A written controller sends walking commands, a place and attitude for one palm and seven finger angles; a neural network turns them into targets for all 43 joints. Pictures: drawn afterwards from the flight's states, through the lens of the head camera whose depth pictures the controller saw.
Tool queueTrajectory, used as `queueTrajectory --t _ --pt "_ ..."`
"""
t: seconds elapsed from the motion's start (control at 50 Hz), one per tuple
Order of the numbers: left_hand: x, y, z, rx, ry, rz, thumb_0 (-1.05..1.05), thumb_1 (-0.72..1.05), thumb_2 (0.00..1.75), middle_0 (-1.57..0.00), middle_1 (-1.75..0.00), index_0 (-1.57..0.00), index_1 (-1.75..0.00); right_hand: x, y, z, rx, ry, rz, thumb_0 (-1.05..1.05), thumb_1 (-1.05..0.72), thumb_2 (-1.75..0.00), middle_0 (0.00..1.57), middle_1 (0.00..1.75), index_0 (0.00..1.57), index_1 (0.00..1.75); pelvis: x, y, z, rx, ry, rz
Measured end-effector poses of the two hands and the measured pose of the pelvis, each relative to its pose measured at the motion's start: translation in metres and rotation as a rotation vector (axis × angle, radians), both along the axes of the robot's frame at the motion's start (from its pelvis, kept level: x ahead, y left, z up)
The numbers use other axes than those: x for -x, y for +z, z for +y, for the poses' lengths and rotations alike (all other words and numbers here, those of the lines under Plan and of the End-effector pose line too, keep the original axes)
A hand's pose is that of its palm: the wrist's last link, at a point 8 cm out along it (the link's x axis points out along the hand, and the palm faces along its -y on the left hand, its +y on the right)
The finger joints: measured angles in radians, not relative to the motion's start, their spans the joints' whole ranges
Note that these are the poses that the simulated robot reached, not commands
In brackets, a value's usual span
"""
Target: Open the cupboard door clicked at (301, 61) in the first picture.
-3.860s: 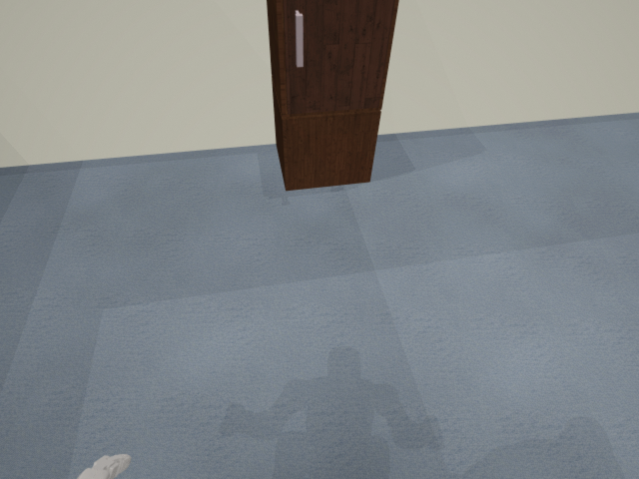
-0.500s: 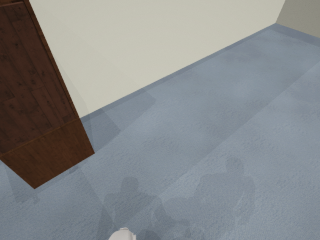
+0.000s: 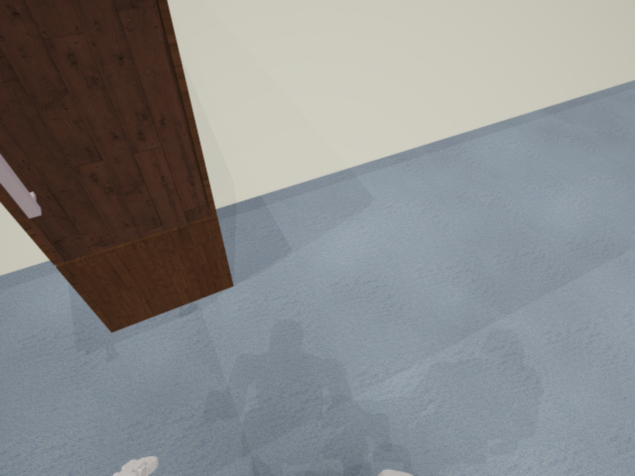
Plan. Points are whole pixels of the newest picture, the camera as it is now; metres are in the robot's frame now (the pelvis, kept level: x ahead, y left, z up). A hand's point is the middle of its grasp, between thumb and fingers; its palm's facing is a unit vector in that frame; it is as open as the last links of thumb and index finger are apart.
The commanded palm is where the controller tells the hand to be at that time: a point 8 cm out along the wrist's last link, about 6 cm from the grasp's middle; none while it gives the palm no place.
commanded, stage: turn to face it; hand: left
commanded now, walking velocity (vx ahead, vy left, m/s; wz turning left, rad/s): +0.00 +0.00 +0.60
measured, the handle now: (11, 176) +0.61 +0.60 -0.05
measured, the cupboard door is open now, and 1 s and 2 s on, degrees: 0 0 0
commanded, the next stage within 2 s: take the last steps up to it in 0.64 s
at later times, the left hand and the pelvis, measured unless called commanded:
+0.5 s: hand out of the picture -0.03 +0.17 -0.16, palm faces +0.34 -0.91 -0.25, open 7.4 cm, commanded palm none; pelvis -0.01 -0.04 +0.00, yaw +19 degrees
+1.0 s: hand out of the picture -0.04 +0.18 -0.16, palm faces +0.46 -0.85 -0.25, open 7.4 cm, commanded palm none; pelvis -0.01 -0.03 -0.01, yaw +26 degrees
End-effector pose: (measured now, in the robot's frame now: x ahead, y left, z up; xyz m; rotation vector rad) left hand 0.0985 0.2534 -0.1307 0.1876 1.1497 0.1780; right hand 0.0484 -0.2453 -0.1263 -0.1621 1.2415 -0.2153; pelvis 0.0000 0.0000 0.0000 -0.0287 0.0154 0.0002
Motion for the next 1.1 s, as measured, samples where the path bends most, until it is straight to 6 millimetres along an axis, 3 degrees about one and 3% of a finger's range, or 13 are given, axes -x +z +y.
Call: queueTrajectory --t 0.08,0.14,0.24,0.34,0.44,0.56,0.64,0.76,0.86,1.0,1.1 --pt "-0.008 0.009 -0.015 -0.027 0.019 -0.052 0.01 0.91 0.90 -0.19 -0.30 -0.20 -0.30 -0.004 -0.009 -0.021 -0.013 0.024 0.013 0.00 -0.91 -0.90 0.21 0.30 0.20 0.30 0.000 -0.003 -0.019 -0.011 0.051 0.007" --pt "-0.003 0.014 -0.028 -0.053 0.042 -0.088 0.01 0.91 0.90 -0.20 -0.30 -0.20 -0.30 -0.011 -0.021 -0.040 -0.027 0.045 0.021 0.00 -0.91 -0.90 0.21 0.30 0.20 0.30 0.000 -0.009 -0.035 -0.024 0.088 0.003" --pt "0.030 0.026 -0.044 -0.061 0.108 -0.060 0.01 0.90 0.90 -0.20 -0.30 -0.20 -0.30 -0.030 -0.017 -0.057 -0.032 0.118 0.032 0.00 -0.91 -0.90 0.20 0.30 0.20 0.29 -0.001 0.000 -0.047 -0.052 0.168 -0.015" --pt "0.065 0.024 -0.053 -0.047 0.187 -0.015 0.01 0.90 0.90 -0.20 -0.30 -0.20 -0.30 -0.053 -0.013 -0.058 -0.028 0.206 0.039 0.00 -0.91 -0.90 0.20 0.30 0.20 0.29 0.000 0.004 -0.053 -0.070 0.243 -0.020" --pt "0.113 0.012 -0.052 -0.016 0.279 0.057 0.01 0.90 0.90 -0.20 -0.30 -0.20 -0.30 -0.084 -0.010 -0.039 -0.013 0.315 0.037 0.00 -0.91 -0.90 0.20 0.30 0.20 0.29 0.004 0.002 -0.047 -0.068 0.303 -0.012" --pt "0.184 -0.017 -0.035 0.032 0.404 0.171 0.01 0.90 0.90 -0.20 -0.30 -0.20 -0.30 -0.129 -0.004 0.013 0.019 0.457 -0.060 0.00 -0.91 -0.90 0.20 0.30 0.20 0.29 0.012 -0.012 -0.024 -0.032 0.361 -0.003" --pt "0.214 -0.026 -0.022 0.043 0.459 0.241 0.01 0.90 0.90 -0.20 -0.30 -0.20 -0.30 -0.140 0.008 0.043 0.026 0.518 -0.119 0.00 -0.91 -0.90 0.20 0.30 0.20 0.29 0.017 -0.010 -0.016 -0.035 0.380 -0.012" --pt "0.213 -0.012 -0.012 0.043 0.483 0.197 0.01 0.91 0.90 -0.20 -0.30 -0.20 -0.30 -0.131 0.016 0.062 0.010 0.541 -0.120 0.00 -0.91 -0.90 0.20 0.30 0.20 0.30 0.023 0.002 -0.009 -0.012 0.413 -0.023" --pt "0.195 -0.003 -0.015 0.030 0.473 0.130 0.01 0.91 0.90 -0.19 -0.30 -0.20 -0.30 -0.113 0.007 0.060 -0.028 0.534 -0.085 0.00 -0.90 -0.90 0.21 0.30 0.20 0.30 0.023 0.003 -0.013 -0.021 0.432 -0.027" --pt "0.168 0.000 -0.038 0.002 0.456 0.044 0.01 0.91 0.90 -0.20 -0.30 -0.20 -0.30 -0.084 -0.028 0.030 -0.072 0.489 0.030 0.00 -0.90 -0.90 0.21 0.30 0.20 0.30 0.005 -0.009 -0.026 -0.045 0.462 -0.029" --pt "0.185 0.006 -0.067 0.039 0.528 0.089 0.01 0.90 0.90 -0.20 -0.30 -0.20 -0.30 -0.082 -0.024 0.021 -0.067 0.501 0.126 0.00 -0.91 -0.90 0.20 0.30 0.20 0.29 -0.012 0.002 -0.019 -0.051 0.483 -0.030"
